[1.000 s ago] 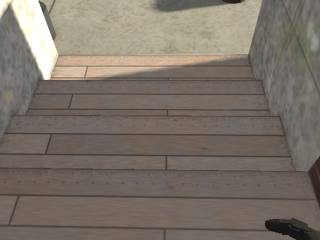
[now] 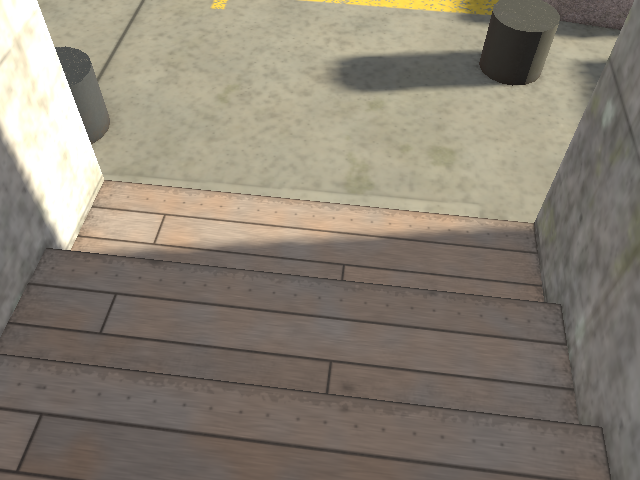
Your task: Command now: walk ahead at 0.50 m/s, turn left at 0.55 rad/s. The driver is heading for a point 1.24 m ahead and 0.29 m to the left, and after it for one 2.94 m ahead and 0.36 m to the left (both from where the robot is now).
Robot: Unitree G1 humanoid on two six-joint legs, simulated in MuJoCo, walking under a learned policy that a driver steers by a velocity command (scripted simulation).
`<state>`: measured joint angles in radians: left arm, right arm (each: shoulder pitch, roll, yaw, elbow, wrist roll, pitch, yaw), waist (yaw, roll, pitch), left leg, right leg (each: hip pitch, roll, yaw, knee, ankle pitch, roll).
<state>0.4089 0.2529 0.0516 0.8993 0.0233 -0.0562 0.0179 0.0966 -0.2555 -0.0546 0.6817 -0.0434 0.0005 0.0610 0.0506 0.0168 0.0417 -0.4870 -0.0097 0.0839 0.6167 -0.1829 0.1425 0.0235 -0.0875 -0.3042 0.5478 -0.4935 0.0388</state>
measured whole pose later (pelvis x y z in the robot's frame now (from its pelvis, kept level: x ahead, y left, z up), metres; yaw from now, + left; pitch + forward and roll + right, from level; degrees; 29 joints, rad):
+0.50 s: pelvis +0.24 +0.02 +0.01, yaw +18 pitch +2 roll +0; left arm 0.07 0.30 0.07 0.71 0.05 0.00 -0.02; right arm 0.51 -0.29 -0.06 0.82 -0.01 -0.03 -0.03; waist -0.09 -0.03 -0.01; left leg -0.08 -0.18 -0.22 0.52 -0.43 0.12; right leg -0.65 -0.04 0.09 0.71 0.15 0.02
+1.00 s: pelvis +0.39 -0.01 -0.11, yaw +25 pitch +0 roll +1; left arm 0.39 0.17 0.00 0.90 0.01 -0.03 0.01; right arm 0.16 -0.23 -0.02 0.82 -0.05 0.09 -0.03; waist 0.04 0.07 -0.01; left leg -0.73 -0.07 -0.12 1.36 -0.24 -0.02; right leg -0.36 0.08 0.00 0.48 -0.13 -0.10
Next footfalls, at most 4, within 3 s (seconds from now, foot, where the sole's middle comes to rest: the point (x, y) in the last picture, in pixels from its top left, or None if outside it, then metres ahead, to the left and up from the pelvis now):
0.66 right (346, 471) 0.52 -0.01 -0.88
1.26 left None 0.38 0.09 -0.88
1.74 right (352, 399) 0.68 -0.02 -0.88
2.18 left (245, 342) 0.89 0.27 -1.01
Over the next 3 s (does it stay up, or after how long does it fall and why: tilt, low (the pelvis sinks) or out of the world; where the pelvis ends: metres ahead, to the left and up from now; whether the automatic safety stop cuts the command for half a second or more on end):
stays up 1.19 0.23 -0.37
